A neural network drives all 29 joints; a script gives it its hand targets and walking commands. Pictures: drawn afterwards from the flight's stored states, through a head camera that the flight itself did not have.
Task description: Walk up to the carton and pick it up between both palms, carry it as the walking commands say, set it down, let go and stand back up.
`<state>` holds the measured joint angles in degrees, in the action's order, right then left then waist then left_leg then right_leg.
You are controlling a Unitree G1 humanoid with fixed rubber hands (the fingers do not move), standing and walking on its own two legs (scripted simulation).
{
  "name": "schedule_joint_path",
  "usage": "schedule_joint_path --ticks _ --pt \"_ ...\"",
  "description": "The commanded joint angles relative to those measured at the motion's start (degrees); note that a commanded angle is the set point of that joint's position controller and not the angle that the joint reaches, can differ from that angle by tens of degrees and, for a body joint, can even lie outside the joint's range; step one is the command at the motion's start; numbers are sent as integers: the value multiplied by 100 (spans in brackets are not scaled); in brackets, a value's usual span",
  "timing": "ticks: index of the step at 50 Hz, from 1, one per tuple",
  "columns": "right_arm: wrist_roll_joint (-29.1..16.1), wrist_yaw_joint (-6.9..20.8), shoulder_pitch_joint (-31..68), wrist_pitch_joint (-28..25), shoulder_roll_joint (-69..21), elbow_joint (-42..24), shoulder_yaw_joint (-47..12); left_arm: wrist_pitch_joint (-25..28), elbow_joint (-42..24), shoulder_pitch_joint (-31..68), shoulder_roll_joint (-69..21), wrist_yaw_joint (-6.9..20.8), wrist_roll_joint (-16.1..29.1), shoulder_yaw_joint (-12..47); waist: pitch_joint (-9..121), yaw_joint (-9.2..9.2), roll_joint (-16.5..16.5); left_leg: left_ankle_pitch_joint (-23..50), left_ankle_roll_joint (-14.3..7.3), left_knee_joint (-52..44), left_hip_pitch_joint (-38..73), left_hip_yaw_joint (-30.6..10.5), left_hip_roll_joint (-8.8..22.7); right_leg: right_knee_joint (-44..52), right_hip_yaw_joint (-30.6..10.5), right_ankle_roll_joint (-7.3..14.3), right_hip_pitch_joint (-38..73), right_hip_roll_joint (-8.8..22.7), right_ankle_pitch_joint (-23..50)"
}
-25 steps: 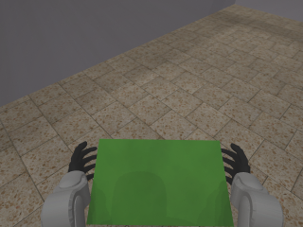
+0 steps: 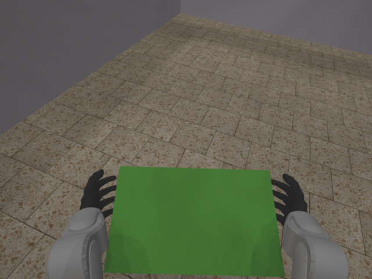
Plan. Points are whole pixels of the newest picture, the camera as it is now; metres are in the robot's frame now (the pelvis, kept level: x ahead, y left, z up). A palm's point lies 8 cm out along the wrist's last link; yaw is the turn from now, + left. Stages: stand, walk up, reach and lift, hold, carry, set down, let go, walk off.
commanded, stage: carry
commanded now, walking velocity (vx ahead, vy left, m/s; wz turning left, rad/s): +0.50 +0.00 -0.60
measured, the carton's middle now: (191, 222) +0.27 +0.00 +0.00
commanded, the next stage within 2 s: none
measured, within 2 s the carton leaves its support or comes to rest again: neither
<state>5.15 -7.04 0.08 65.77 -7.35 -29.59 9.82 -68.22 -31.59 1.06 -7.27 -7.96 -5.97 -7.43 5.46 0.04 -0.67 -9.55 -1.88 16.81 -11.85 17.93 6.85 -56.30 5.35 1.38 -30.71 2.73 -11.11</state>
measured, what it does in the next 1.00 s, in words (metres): walks ahead, turning right: right foot, then left foot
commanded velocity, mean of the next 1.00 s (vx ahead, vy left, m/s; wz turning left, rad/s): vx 0.50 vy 0.00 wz -0.60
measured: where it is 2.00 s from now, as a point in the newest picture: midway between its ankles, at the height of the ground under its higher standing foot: (253, 173)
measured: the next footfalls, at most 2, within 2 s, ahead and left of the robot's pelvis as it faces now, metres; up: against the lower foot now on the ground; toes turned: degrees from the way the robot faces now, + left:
right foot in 0.34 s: +0.33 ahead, -0.12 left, +0.00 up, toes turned -19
left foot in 0.80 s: +0.68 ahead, -0.02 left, +0.00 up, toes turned -17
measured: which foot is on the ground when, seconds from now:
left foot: down 0.00-0.32, up 0.34-0.78, down 0.80-1.00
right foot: up 0.00-0.32, down 0.34-0.82, up 0.84-1.00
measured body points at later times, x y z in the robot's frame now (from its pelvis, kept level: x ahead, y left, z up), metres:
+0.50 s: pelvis +0.29 -0.06 -0.02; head +0.30 -0.07 +0.43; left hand +0.57 +0.07 +0.06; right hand +0.50 -0.29 +0.05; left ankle +0.23 +0.10 -0.67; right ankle +0.29 -0.11 -0.76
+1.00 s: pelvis +0.59 -0.10 +0.00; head +0.61 -0.08 +0.45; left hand +0.90 -0.09 +0.07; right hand +0.69 -0.39 +0.08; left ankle +0.64 -0.01 -0.76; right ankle +0.48 -0.17 -0.68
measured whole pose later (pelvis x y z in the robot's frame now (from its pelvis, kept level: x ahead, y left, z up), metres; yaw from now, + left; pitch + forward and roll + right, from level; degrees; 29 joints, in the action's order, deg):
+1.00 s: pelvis +0.59 -0.10 +0.00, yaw -36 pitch +4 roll -2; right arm 5.6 -7.5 0.1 66.4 -7.4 -28.6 9.0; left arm -67.7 -31.1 0.6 -7.3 -7.6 -6.3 -7.8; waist 4.9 0.7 -1.4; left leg -9.6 -0.6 17.4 -11.6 18.1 6.9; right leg -57.0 5.2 1.6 -27.6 1.9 -13.7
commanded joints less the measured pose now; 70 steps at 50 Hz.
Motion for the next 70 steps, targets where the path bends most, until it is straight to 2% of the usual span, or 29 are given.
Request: schedule_joint_path --ticks 1,9,13,15,16,17,18,19,21,24,29,35,39,40,41,42,43,45,46,47,53,58,62,64,65,66,67,68,70 --pt "-2261 1360 2440 138 -4651 -519 -4303 22 -326 2211 -4816 1248 2075 4413 800 10 896 1027 163 -827 1458 -850 1490 394 12 -37 -712 248 597" --pt "-2237 1339 2359 220 -4375 -641 -4236 -85 -513 2390 -4711 1123 1999 4509 368 -73 1262 3340 364 -469 2186 316 1365 2030 881 90 -622 -30 900" --pt "-2242 1263 2368 258 -4247 -824 -4251 -118 -541 2406 -4656 1110 2028 4516 649 -77 1495 5280 477 388 2606 581 1372 2532 1223 252 98 -550 569" --pt "-2206 1241 2361 298 -4172 -885 -4227 -150 -498 2284 -4555 1096 2062 4430 1080 40 1511 5308 471 1672 2567 714 1254 2971 1391 329 1050 -858 358" --pt "-2160 1231 2344 322 -4098 -848 -4173 -183 -473 2265 -4527 1100 2080 4380 1324 162 1346 4584 557 2705 2087 753 1041 3476 1343 405 1946 -965 443" --pt "-2080 1204 2480 361 -3964 -785 -4112 -229 -344 2121 -4535 1116 2061 4325 1378 366 1043 2906 629 3988 595 377 906 3547 267 665 3182 -433 362" --pt "-2005 1189 2390 412 -3941 -758 -4114 -260 -239 2145 -4407 1104 2046 4330 1464 199 -486 -821 746 5511 -1592 -115 239 3538 -2375 1555 4431 1177 1373" --pt "-1962 1192 2318 427 -3944 -679 -4135 -259 -139 2067 -4462 1136 2156 4334 1625 133 -865 -2450 800 6613 -2860 -1111 -74 3628 -3584 2202 4935 1714 2487" --pt "-2010 1240 2308 362 -4528 -435 -4263 -185 -234 2290 -4890 1208 2281 4451 1580 32 40 -1948 672 6331 -2983 -2140 244 3782 -2870 1824 4231 1631 2967" --pt "-2035 1280 2435 125 -5042 -480 -4435 15 -305 2387 -5301 1407 2339 4572 1080 6 -60 -1314 638 4548 -2042 -1800 274 4037 -1473 1076 2935 1027 2602" --pt "-2095 1151 2402 -58 -5095 -814 -4735 206 -489 2022 -5040 1504 2385 4492 1144 61 -521 -433 721 3301 -2531 -1493 -2 4386 -1451 1158 3460 894 2862" --pt "-2145 1097 2361 38 -4593 -909 -4783 189 -572 1737 -4429 1412 2247 4315 838 134 -744 619 657 1865 -2039 -1238 -278 4146 -1006 879 3433 515 3720" --pt "-2201 1085 2372 186 -4287 -899 -4704 77 -708 1841 -4117 1305 2207 4326 1064 122 -855 308 503 892 -258 -633 -596 3264 -858 661 2848 272 3914" --pt "-2192 1077 2262 223 -4248 -780 -4645 26 -724 1923 -4022 1285 2208 4353 1458 -11 -536 355 462 635 1069 -508 -537 2413 -609 464 2179 60 3470" --pt "-2129 1071 2176 268 -4124 -640 -4533 -44 -706 2023 -3897 1284 2175 4379 1784 -135 156 -509 280 360 2232 -1628 503 1270 -459 251 1113 -214 2016" --pt "-2031 1059 2067 272 -4058 -437 -4400 -111 -767 2037 -3991 1286 2164 4443 1933 -63 2156 -482 -500 -412 3036 -4372 2340 -265 -157 48 -505 -852 -1294" --pt "-1997 1070 1968 235 -4252 -351 -4324 -129 -741 2200 -4062 1328 2279 4555 1888 -15 1779 149 -645 -518 2593 -4277 2495 -1033 -607 106 -493 -296 -1424" --pt "-1878 1136 2083 170 -4522 -222 -4196 -121 -489 2448 -4482 1407 2399 4669 1308 2 703 438 -481 -661 1667 -2933 2157 -1050 -742 123 -490 245 -647" --pt "-1931 1175 2242 123 -4657 -227 -4221 -75 -387 2555 -4681 1432 2394 4683 1040 -10 630 649 -330 -750 1483 -2287 1901 -624 -721 70 -438 368 -518" --pt "-2004 1206 2357 86 -4776 -336 -4274 -24 -305 2526 -4843 1449 2359 4668 936 -21 735 738 -241 -810 1372 -1763 1683 -382 -565 28 -301 337 -366" --pt "-2271 1302 2536 133 -4663 -663 -4444 45 -265 2132 -4839 1260 1972 4431 585 13 945 946 -68 -932 1356 -448 1423 932 187 6 -337 197 507" --pt "-2281 1294 2487 228 -4447 -800 -4456 -31 -466 2183 -4697 1172 1921 4431 309 -53 1185 2467 130 -669 1911 156 1420 2019 619 123 -404 75 698" --pt "-2245 1235 2454 284 -4284 -926 -4435 -106 -514 2268 -4604 1153 1970 4421 587 -81 1427 4950 353 227 2532 441 1431 2420 971 303 90 -445 396" --pt "-2199 1204 2476 317 -4199 -996 -4396 -148 -461 2217 -4528 1150 2014 4354 977 -1 1488 5287 489 1370 2643 558 1345 2751 1141 387 818 -757 167" --pt "-2164 1184 2513 339 -4143 -988 -4337 -174 -404 2137 -4505 1156 2037 4308 1244 153 1261 4642 609 2390 2231 634 1149 3266 1118 434 1696 -915 296" --pt "-2089 1161 2605 367 -4024 -955 -4253 -213 -335 2063 -4512 1172 2048 4264 1342 332 890 3128 677 3714 971 338 978 3438 309 643 2879 -631 374" --pt "-2008 1139 2484 409 -3942 -907 -4191 -239 -229 2042 -4408 1167 2064 4298 1538 247 -560 -63 837 5422 -1301 -89 305 3370 -2238 1514 4386 846 1439" --pt "-1975 1144 2323 414 -3984 -802 -4210 -231 -181 1985 -4503 1182 2200 4347 1665 142 -939 -2381 869 6560 -2727 -1015 -95 3465 -3616 2106 5051 1522 3245" --pt "-2041 1175 2329 329 -4529 -543 -4345 -139 -303 2165 -4832 1230 2270 4401 1714 66 122 -1939 723 6477 -2975 -2162 228 3429 -3002 1820 4497 1535 3999"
